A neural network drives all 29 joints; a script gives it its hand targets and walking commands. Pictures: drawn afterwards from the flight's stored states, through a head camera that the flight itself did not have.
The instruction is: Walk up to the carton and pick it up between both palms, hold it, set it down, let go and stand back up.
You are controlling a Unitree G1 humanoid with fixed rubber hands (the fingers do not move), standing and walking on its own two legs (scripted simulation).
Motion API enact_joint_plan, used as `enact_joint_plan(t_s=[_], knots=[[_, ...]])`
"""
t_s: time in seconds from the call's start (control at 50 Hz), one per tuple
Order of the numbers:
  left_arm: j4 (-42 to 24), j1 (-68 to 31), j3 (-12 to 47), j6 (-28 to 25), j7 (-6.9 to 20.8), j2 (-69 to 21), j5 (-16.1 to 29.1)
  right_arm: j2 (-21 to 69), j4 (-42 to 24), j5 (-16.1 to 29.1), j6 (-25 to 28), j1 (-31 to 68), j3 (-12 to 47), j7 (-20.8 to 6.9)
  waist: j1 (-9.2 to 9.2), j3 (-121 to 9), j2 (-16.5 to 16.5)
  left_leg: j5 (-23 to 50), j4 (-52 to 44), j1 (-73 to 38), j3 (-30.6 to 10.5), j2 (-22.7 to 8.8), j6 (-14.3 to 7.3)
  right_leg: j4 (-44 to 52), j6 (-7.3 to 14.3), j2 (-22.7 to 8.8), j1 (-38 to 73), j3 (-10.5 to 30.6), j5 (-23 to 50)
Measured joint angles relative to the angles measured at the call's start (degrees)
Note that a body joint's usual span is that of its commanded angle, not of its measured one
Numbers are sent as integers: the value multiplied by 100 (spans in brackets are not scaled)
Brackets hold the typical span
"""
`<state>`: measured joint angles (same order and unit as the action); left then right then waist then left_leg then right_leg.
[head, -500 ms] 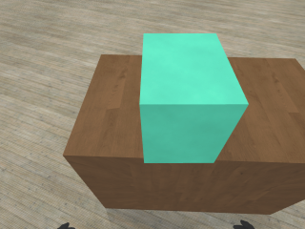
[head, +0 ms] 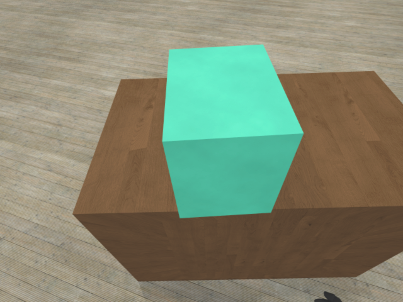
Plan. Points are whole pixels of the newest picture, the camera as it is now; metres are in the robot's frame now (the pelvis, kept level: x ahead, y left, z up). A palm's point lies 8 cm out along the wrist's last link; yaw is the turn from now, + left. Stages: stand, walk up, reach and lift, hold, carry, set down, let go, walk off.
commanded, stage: walk up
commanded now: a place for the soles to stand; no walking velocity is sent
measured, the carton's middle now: (220, 132) +0.47 -0.02 +0.07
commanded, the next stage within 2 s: reach and lift in 0.68 s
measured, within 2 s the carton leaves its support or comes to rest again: neither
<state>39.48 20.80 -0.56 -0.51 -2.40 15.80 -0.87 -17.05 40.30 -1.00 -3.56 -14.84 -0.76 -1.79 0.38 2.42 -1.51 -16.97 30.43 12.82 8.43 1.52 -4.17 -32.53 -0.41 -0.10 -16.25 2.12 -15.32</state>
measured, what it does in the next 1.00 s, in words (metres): stands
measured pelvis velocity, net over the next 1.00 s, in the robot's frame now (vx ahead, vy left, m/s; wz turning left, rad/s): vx -0.01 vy -0.02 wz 0.00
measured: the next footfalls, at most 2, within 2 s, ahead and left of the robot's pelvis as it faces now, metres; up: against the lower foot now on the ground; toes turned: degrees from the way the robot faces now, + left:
none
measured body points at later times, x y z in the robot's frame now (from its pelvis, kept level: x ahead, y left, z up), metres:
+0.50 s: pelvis +0.00 +0.00 +0.00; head +0.01 -0.02 +0.45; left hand +0.10 +0.26 -0.10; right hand +0.09 -0.28 -0.12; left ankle +0.00 +0.07 -0.73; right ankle +0.02 -0.13 -0.73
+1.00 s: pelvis -0.01 -0.02 -0.01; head +0.02 -0.01 +0.44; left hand +0.19 +0.21 -0.09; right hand +0.15 -0.28 -0.09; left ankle +0.00 +0.07 -0.73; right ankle +0.02 -0.13 -0.73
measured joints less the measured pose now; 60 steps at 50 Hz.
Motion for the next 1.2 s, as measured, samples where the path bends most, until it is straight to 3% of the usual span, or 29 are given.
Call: enact_joint_plan(t_s=[0.06, 0.22, 0.7, 0.76, 0.82, 0.86, 0.96, 1.06, 1.2], knots=[[-5, 49, -10, -21, 9, 21, -10, -30, -3, -41, 32, -50, -13, -9, 16, 26, -42, -49, 98, 87, -26, -54, 66, 13, 38, 55, -41, -2, 15], [-99, -12, -51, 13, 27, 59, 11, -14, 79, -17, 96, -172, 58, 12, 10, 50, 108, -23, 9, 0, 36, -30, 14, -54, 15, 57, -54, 95, -12], [-211, -97, -61, 44, 29, 57, -4, -83, -30, 27, 24, -160, 81, 26, 56, 11, 72, -181, 258, 66, 291, -157, 5, -257, -4, 209, -212, 396, -21], [-93, -789, 61, 892, -74, 109, 72, 17, 565, -187, 635, 208, -381, -178, 26, 130, -17, -375, 842, 534, 122, -226, 41, -672, 232, 89, -543, -1, -255], [-375, -1503, 10, 1689, -34, 115, 53, 112, 966, -334, 1004, 776, -648, -320, -25, 392, 35, -508, 1324, 910, 33, -244, 28, -1086, 116, 1, -855, -185, -325], [-799, -1733, -56, 1988, 41, 52, 5, 195, 882, -293, 1122, 970, -681, -286, -29, 520, 70, -542, 1441, 949, -40, -282, 58, -1135, 18, 12, -842, -271, -357], [-1577, -1580, -124, 2056, 142, -212, -174, 375, 544, -64, 1260, 914, -495, -141, 0, 534, 223, -391, 930, 298, -172, -342, 220, -543, 144, 116, -131, -391, -189], [-1517, -1337, -77, 1910, 132, -209, -271, 499, 199, 38, 1113, 563, -363, -21, 7, 379, 416, -67, 94, -394, -229, -311, 306, 174, 257, 144, 530, -436, 24], [-1416, -1207, -390, 1572, 181, 14, -155, 804, -552, 78, 932, 89, -190, 177, -64, 280, 441, 224, -595, -752, -264, -281, 382, 673, 309, 162, 816, -454, 186]])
